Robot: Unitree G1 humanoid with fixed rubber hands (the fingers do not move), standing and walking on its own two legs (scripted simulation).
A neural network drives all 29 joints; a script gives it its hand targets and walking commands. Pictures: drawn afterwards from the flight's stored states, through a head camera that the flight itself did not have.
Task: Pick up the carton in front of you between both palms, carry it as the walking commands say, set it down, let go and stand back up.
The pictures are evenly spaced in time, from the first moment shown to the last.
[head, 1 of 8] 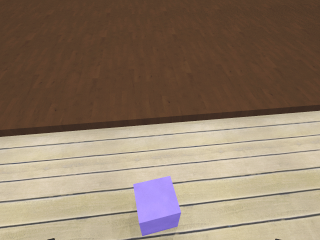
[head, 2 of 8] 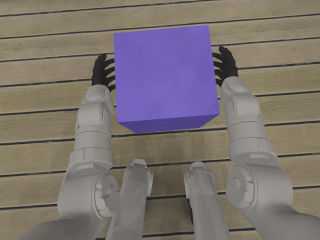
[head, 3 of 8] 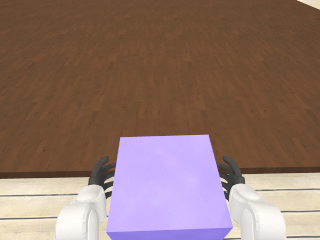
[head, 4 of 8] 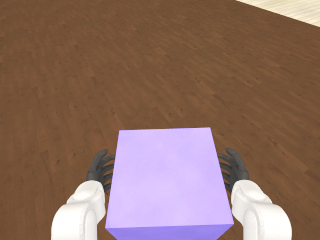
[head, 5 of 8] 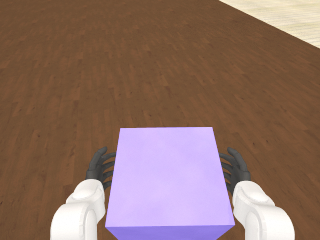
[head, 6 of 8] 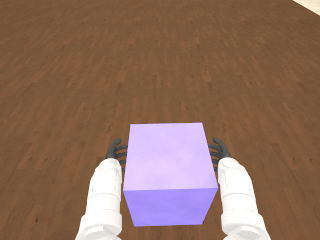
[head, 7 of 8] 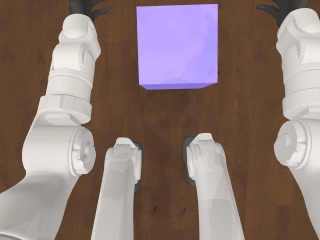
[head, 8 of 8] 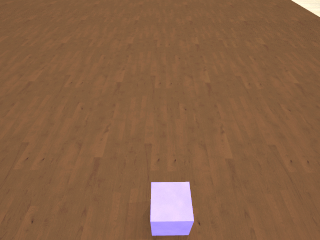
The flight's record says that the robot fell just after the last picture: no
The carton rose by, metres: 0.83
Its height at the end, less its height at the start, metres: +0.08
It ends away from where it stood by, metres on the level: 5.06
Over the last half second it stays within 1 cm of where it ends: yes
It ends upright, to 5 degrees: yes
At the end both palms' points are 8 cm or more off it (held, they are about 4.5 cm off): yes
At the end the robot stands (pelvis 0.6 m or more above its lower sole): yes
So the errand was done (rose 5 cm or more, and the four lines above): yes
